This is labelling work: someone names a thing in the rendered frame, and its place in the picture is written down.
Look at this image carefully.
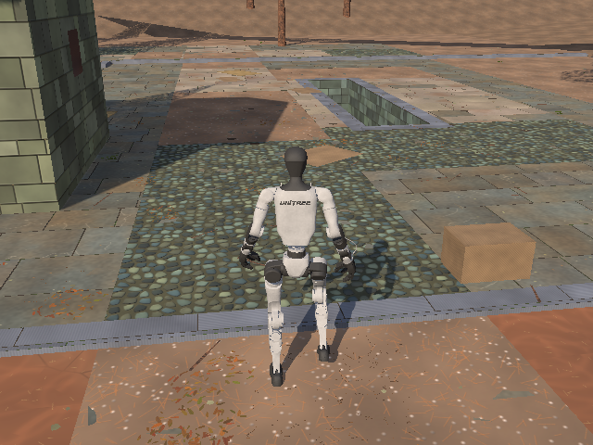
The left robot forearm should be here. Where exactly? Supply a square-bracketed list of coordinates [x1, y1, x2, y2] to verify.
[241, 223, 259, 255]

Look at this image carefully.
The right robot forearm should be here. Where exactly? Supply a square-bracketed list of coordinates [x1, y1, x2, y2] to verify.
[333, 224, 353, 264]

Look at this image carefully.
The robot head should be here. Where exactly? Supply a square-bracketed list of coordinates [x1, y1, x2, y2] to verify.
[280, 146, 311, 191]

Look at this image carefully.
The robot right hand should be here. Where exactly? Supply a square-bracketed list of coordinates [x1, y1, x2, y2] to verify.
[334, 260, 356, 282]

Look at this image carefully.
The robot right shin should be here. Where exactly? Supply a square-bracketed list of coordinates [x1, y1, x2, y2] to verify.
[315, 287, 328, 350]

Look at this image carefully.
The robot left hand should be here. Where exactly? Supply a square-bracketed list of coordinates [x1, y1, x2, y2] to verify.
[239, 251, 260, 270]

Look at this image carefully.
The right robot upper arm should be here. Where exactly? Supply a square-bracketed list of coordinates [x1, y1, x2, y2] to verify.
[315, 186, 341, 239]

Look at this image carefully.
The left robot upper arm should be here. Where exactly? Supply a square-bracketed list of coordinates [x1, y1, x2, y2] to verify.
[249, 186, 277, 237]

